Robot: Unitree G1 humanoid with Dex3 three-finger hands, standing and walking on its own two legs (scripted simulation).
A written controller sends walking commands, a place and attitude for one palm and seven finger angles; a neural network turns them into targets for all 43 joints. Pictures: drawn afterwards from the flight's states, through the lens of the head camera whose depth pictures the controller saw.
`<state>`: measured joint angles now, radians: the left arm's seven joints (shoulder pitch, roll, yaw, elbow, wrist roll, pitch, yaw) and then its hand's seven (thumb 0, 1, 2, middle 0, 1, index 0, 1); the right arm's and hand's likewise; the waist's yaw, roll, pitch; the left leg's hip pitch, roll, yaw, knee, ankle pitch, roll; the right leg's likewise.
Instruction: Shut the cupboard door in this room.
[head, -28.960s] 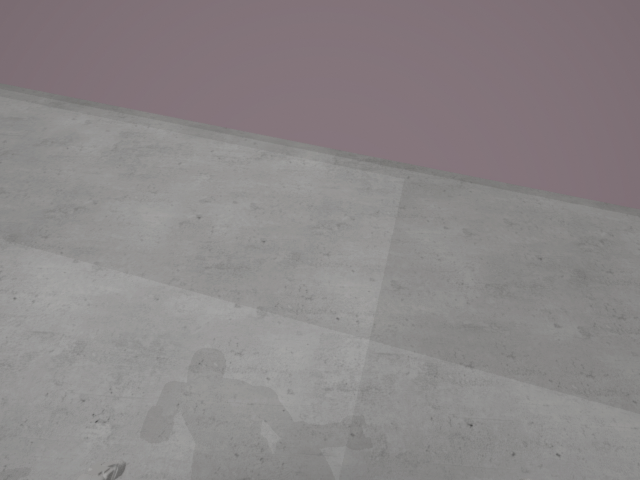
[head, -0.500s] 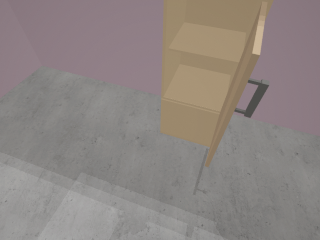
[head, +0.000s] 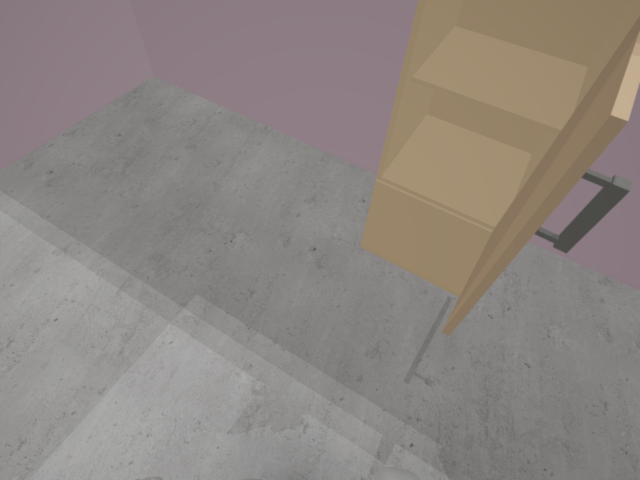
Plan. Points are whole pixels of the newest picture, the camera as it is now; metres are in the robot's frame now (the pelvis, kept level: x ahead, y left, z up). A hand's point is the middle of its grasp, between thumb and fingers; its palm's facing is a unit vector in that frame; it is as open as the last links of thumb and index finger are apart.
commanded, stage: turn or walk to find it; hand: left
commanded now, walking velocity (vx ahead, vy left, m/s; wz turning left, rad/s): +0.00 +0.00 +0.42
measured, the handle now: (574, 211) +0.48 -0.34 +0.06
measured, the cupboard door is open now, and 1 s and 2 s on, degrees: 87 87 87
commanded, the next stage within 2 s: stand and wait in 0.36 s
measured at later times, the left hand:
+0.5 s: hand out of the picture +0.00 +0.12 -0.14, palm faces +0.25 -0.92 -0.29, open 7.4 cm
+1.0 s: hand out of the picture -0.06 +0.12 -0.18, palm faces +0.34 -0.91 -0.22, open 7.4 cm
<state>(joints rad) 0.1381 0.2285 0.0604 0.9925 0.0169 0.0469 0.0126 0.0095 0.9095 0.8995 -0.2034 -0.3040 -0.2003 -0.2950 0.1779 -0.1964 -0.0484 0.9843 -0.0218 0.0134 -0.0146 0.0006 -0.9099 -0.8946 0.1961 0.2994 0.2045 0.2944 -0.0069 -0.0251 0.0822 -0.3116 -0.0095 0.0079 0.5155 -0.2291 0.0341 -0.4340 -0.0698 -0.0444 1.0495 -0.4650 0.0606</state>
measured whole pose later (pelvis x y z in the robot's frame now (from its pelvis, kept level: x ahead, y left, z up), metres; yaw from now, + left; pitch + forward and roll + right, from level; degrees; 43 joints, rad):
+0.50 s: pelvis +0.00 -0.08 +0.01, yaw +13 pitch +0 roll +4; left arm 0.25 0.17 0.02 0.95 0.02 -0.01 0.02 0.01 0.91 0.90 -0.21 -0.30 -0.20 -0.30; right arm 0.17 -0.27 -0.08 0.99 -0.02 0.08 0.01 0.00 -0.91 -0.90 0.19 0.30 0.20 0.29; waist 0.01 0.03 0.07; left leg -0.45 0.02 -0.03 1.08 -0.38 -0.08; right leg -0.20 -0.09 -0.16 0.49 -0.30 -0.04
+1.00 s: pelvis -0.01 -0.06 +0.00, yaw +17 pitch -1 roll +0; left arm 0.25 0.18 0.02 1.09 0.02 0.01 0.02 0.01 0.91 0.90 -0.20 -0.30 -0.20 -0.29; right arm 0.12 -0.16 -0.03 1.05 0.00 0.02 -0.03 -0.02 -0.93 -0.89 0.20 0.30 0.21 0.30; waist 0.03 0.01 0.06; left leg -0.19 0.00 0.01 0.54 -0.33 -0.01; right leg -0.21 -0.08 -0.11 0.55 -0.31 0.03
